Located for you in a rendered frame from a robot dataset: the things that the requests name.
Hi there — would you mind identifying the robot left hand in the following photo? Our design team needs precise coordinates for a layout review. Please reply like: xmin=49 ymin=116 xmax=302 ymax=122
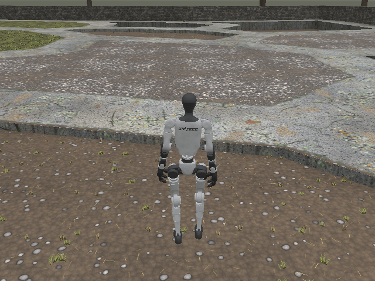
xmin=157 ymin=168 xmax=168 ymax=183

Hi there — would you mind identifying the robot right upper arm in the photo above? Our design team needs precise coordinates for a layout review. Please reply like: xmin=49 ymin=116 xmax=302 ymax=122
xmin=201 ymin=119 xmax=213 ymax=152

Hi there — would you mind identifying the right robot forearm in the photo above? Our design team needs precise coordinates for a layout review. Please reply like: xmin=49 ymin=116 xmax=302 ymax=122
xmin=207 ymin=144 xmax=217 ymax=173

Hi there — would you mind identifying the robot left upper arm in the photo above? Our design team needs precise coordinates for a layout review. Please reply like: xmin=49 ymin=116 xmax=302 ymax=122
xmin=162 ymin=118 xmax=176 ymax=150

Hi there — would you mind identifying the left robot forearm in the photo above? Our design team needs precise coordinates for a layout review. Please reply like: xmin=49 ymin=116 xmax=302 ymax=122
xmin=158 ymin=142 xmax=169 ymax=169

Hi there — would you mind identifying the right robot shin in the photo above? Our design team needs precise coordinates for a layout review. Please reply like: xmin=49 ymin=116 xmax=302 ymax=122
xmin=196 ymin=193 xmax=204 ymax=231

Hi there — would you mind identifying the robot head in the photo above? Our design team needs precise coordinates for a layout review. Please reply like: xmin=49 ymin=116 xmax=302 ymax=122
xmin=179 ymin=93 xmax=199 ymax=122

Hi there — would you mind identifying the robot right hand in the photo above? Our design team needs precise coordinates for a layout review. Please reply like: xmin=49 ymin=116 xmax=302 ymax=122
xmin=204 ymin=172 xmax=217 ymax=187

